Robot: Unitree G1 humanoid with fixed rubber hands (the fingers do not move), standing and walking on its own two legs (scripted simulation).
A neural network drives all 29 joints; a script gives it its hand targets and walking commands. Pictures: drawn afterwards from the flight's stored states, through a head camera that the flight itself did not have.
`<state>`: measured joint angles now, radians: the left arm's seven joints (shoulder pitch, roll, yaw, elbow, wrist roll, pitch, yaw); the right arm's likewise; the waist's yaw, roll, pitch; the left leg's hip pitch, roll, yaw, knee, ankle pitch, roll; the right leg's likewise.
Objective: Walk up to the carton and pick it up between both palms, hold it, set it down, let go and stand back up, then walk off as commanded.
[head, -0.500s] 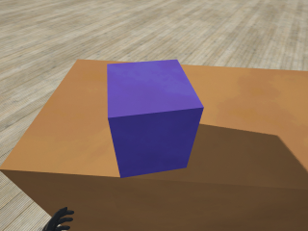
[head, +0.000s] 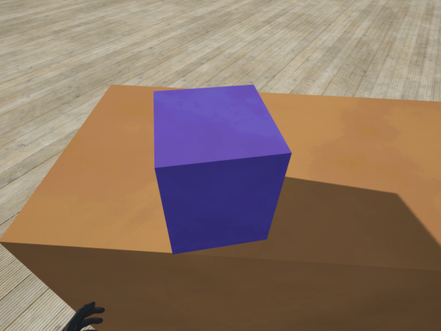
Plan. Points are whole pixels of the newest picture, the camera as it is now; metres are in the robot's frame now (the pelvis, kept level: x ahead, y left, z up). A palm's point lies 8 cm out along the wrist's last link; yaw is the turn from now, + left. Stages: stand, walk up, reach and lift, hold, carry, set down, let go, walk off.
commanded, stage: stand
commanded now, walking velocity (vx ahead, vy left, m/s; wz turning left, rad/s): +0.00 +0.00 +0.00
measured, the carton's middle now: (213, 169) +0.42 +0.02 +0.09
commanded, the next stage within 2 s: none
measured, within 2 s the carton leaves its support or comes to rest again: neither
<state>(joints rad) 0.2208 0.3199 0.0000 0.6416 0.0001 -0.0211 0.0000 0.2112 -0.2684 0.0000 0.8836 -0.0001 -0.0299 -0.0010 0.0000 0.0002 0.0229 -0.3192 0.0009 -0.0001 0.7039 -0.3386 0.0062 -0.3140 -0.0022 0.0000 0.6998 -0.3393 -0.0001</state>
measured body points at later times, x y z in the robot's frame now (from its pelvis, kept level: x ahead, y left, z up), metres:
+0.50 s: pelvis +0.00 +0.00 +0.00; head -0.01 +0.00 +0.45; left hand +0.14 +0.27 -0.09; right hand +0.10 -0.26 -0.12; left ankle +0.03 +0.12 -0.72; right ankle +0.02 -0.12 -0.72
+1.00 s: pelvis +0.00 +0.00 +0.00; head +0.00 +0.00 +0.45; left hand +0.14 +0.27 -0.09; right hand +0.10 -0.27 -0.13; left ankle +0.03 +0.12 -0.72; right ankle +0.02 -0.12 -0.72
